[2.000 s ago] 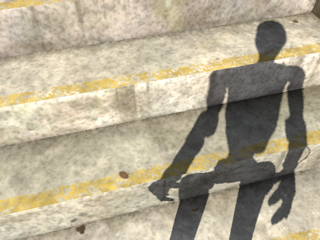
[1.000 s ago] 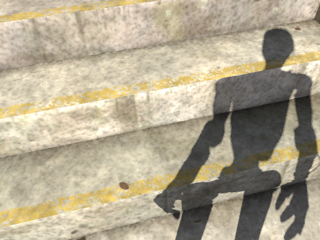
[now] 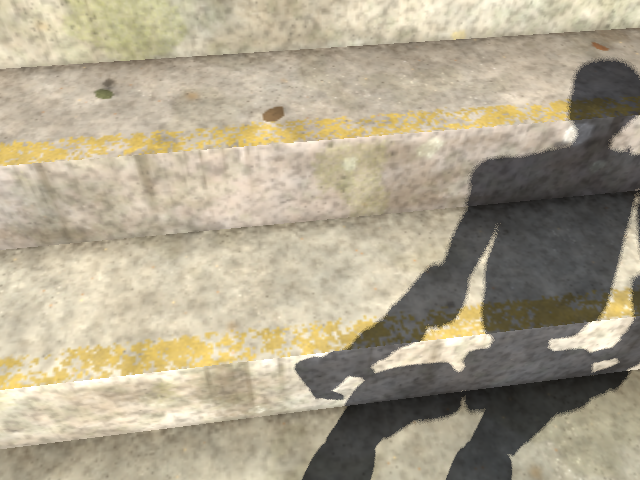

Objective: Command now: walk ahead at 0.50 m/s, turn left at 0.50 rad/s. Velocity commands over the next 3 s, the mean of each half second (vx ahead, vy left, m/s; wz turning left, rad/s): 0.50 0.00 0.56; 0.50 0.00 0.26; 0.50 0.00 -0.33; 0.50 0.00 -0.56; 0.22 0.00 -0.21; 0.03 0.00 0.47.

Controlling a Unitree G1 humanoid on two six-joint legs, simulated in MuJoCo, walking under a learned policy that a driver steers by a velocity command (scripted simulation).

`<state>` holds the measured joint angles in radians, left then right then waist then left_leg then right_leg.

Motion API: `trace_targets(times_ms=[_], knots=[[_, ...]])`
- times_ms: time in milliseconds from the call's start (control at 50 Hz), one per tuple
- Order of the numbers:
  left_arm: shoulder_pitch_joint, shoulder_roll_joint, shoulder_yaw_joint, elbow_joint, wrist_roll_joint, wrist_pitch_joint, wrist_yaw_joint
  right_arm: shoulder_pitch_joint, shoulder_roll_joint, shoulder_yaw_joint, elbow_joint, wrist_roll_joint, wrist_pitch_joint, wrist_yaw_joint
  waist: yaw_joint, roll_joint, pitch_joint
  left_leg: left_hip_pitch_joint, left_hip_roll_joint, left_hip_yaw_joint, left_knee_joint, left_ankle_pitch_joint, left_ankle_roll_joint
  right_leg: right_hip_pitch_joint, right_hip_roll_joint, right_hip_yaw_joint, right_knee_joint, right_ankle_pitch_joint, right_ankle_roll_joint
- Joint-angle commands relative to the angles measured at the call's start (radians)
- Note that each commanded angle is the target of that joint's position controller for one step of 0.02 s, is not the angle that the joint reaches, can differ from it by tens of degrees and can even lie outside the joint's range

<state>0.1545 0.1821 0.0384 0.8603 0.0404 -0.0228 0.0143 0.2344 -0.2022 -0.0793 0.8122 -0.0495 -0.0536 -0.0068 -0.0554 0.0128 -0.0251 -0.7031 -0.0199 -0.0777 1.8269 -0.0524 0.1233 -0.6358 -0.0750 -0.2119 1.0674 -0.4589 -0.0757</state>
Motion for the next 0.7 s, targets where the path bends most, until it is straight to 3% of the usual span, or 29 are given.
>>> trace_targets(times_ms=[20,60,80,100,120,160,180,200,240,280,300,320,340,360,380,400,420,440,460,480,500,520,540,560,600,620,640,660,700], knots=[[0.092,-0.07,-0.013,0.091,0.008,-0.068,-0.033,0.067,0.149,0.059,-0.108,0.011,0.019,-0.011,-0.063,-0.045,0.083,-0.353,0.048,-0.056,0.243,-0.003,0.036,0.157,-0.22,0.394,-0.682,-0.057,0.007],[0.157,-0.065,-0.007,0.131,0.003,-0.095,-0.038,0.024,0.144,0.06,-0.106,0.026,0.024,-0.005,-0.036,-0.014,0.089,-0.438,0.033,-0.088,0.24,0.025,0.038,0.223,-0.234,0.303,-0.699,0.072,0.018],[0.163,-0.047,-0.007,0.133,0.002,-0.104,-0.036,0.006,0.115,0.054,-0.106,0.026,0.026,-0.003,-0.031,-0.003,0.094,-0.446,0.018,-0.063,0.171,0.056,0.028,0.228,-0.225,0.236,-0.718,0.105,0.022],[0.159,-0.035,-0.008,0.135,0.003,-0.111,-0.032,-0.042,0.1,0.05,-0.117,0.02,0.03,-0.002,-0.03,0.0,0.101,-0.435,0.007,-0.042,0.11,0.09,0.019,0.209,-0.207,0.174,-0.739,0.125,0.031],[0.215,-0.02,-0.005,0.142,0.011,-0.121,-0.025,-0.061,0.104,0.042,-0.098,0.024,0.034,-0.011,0.008,-0.034,0.059,-0.504,-0.033,0.009,0.318,0.085,0.021,0.298,-0.235,0.184,-0.746,0.168,-0.004],[0.257,0.014,0.001,0.15,0.006,-0.133,-0.02,-0.103,0.108,0.045,-0.116,0.006,0.034,-0.025,0.002,-0.022,0.06,-0.587,-0.019,-0.009,0.331,0.053,0.018,0.372,-0.242,0.141,-0.766,0.133,0.0],[0.313,0.03,0.001,0.169,0.014,-0.139,-0.026,-0.21,0.142,0.06,-0.157,0.009,0.037,-0.037,0.048,-0.057,0.098,-0.749,-0.033,0.024,0.536,-0.043,0.034,0.47,-0.279,0.162,-0.803,0.264,-0.012],[0.359,0.037,0.004,0.173,0.014,-0.141,-0.029,-0.236,0.147,0.063,-0.179,0.011,0.038,-0.044,0.047,-0.044,0.097,-0.812,-0.014,-0.003,0.547,-0.107,0.037,0.551,-0.289,0.149,-0.817,0.257,-0.011],[0.384,0.042,0.007,0.178,0.012,-0.138,-0.031,-0.364,0.122,0.062,-0.249,0.013,0.048,-0.041,0.066,-0.09,0.109,-0.843,0.003,0.033,0.463,-0.23,0.048,0.611,-0.262,0.099,-0.864,0.23,-0.008],[0.426,0.026,0.003,0.182,0.014,-0.138,-0.008,-0.435,0.11,0.06,-0.285,0.007,0.057,-0.03,0.08,-0.077,0.126,-0.82,0.023,0.071,0.314,-0.268,0.037,0.639,-0.24,0.048,-0.904,0.257,-0.006],[0.452,0.014,0.004,0.196,0.004,-0.127,0.004,-0.463,0.128,0.075,-0.312,0.009,0.064,-0.018,0.065,-0.071,0.131,-0.765,0.053,0.114,0.166,-0.26,0.032,0.616,-0.204,0.003,-0.935,0.24,0.012],[0.474,0.021,0.007,0.2,0.005,-0.119,0.018,-0.477,0.126,0.075,-0.32,0.008,0.07,-0.009,0.078,-0.099,0.125,-0.743,0.057,0.151,0.107,-0.27,0.027,0.644,-0.206,-0.003,-0.956,0.294,-0.005],[0.46,0.057,0.014,0.179,0.001,-0.106,0.027,-0.472,0.109,0.079,-0.324,0.012,0.077,0.012,0.084,-0.117,0.122,-0.66,0.079,0.256,-0.062,-0.303,0.021,0.631,-0.202,-0.046,-1.015,0.405,-0.036],[0.451,0.083,0.022,0.183,-0.022,-0.096,0.041,-0.517,0.142,0.102,-0.356,0.035,0.082,0.023,0.096,-0.172,0.115,-0.519,0.118,0.287,-0.268,-0.402,0.054,0.628,-0.211,-0.07,-1.115,0.592,-0.064],[0.38,0.048,0.007,0.146,-0.045,-0.088,0.045,-0.461,0.118,0.095,-0.317,0.049,0.08,0.03,0.074,-0.09,0.099,-0.213,0.041,0.396,-0.52,-0.433,0.064,0.527,-0.153,-0.158,-1.065,0.981,-0.063],[0.421,0.131,0.018,0.129,-0.053,-0.093,0.052,-0.304,0.124,0.085,-0.266,0.055,0.084,0.02,0.041,-0.17,-0.026,-0.02,-0.064,0.461,-0.496,-0.495,0.065,0.609,-0.229,-0.139,-0.877,1.722,-0.083],[0.423,0.23,0.041,0.111,-0.069,-0.092,0.047,-0.134,0.087,0.067,-0.23,0.06,0.086,0.009,-0.039,-0.241,-0.151,0.101,-0.11,0.416,-0.573,-0.523,0.089,0.719,-0.27,-0.121,-0.643,2.029,-0.084],[0.372,0.301,0.061,0.066,-0.096,-0.095,0.015,0.049,0.027,0.047,-0.198,0.046,0.08,-0.003,-0.105,-0.318,-0.315,0.298,-0.142,0.299,-0.7,-0.52,0.125,0.752,-0.278,-0.095,-0.357,2.086,-0.079],[0.289,0.305,0.069,-0.021,-0.092,-0.114,-0.016,0.107,-0.048,0.02,-0.167,0.049,0.08,-0.017,-0.144,-0.243,-0.361,0.52,-0.085,0.022,-0.818,-0.564,0.169,0.433,-0.204,-0.057,-0.074,1.78,-0.04],[0.154,0.212,0.064,-0.134,-0.066,-0.132,-0.065,0.064,-0.17,-0.03,-0.187,0.052,0.087,-0.021,-0.121,0.035,-0.352,0.601,0.112,-0.544,-1.237,-0.782,0.248,0.118,0.022,0.024,0.347,0.674,0.042],[0.043,0.139,0.067,-0.214,-0.023,-0.134,-0.086,-0.086,-0.241,-0.066,-0.219,0.025,0.101,-0.02,-0.07,0.048,-0.386,0.574,0.199,-0.935,-1.517,-0.964,0.223,-0.069,0.109,0.278,0.77,0.374,0.057],[0.013,0.031,0.044,-0.282,-0.003,-0.124,-0.073,-0.135,-0.232,-0.065,-0.213,0.009,0.087,-0.012,-0.004,0.014,-0.333,0.505,0.208,-0.879,-1.539,-0.922,0.154,-0.145,0.068,0.349,0.933,0.453,0.038],[0.019,-0.011,0.029,-0.287,0.004,-0.111,-0.052,-0.093,-0.157,-0.048,-0.142,0.022,0.065,-0.011,0.023,-0.063,-0.198,0.397,0.201,-0.762,-1.472,-0.825,0.116,-0.21,0.054,0.319,0.955,0.507,0.02],[0.045,-0.069,0.003,-0.31,0.021,-0.117,-0.027,-0.067,-0.066,-0.021,-0.082,0.02,0.03,-0.009,0.07,-0.062,-0.068,0.279,0.163,-0.658,-1.428,-0.682,0.113,-0.28,0.054,0.308,1.027,0.489,-0.007],[0.107,-0.121,-0.033,-0.292,0.02,-0.089,-0.01,-0.018,0.019,0.009,0.009,0.017,-0.003,-0.002,0.126,-0.053,0.037,0.224,0.108,-0.403,-1.372,-0.462,0.084,-0.397,0.049,0.299,1.087,0.452,-0.028],[0.117,-0.136,-0.047,-0.296,0.026,-0.079,-0.003,0.013,0.015,0.01,0.032,0.021,-0.016,0.002,0.139,-0.042,0.053,0.238,0.094,-0.293,-1.364,-0.285,0.067,-0.442,0.034,0.305,1.065,0.433,-0.026],[0.071,-0.134,-0.053,-0.309,0.016,-0.066,0.001,0.067,0.012,0.015,0.063,0.024,-0.032,0.011,0.125,-0.032,0.068,0.265,0.101,-0.252,-1.38,-0.155,0.059,-0.506,0.038,0.287,1.082,0.388,-0.022],[0.035,-0.112,-0.055,-0.313,0.016,-0.055,0.004,0.076,0.002,0.016,0.069,0.027,-0.045,0.015,0.122,-0.052,0.081,0.262,0.093,-0.201,-1.386,-0.077,0.029,-0.524,0.019,0.269,0.968,0.397,-0.013],[-0.086,-0.137,-0.068,-0.326,0.002,-0.039,0.018,0.188,-0.008,0.027,0.111,0.015,-0.069,0.026,0.068,-0.008,0.043,0.351,0.126,-0.212,-1.434,0.068,0.016,-0.674,0.041,0.179,1.167,0.33,-0.018]])
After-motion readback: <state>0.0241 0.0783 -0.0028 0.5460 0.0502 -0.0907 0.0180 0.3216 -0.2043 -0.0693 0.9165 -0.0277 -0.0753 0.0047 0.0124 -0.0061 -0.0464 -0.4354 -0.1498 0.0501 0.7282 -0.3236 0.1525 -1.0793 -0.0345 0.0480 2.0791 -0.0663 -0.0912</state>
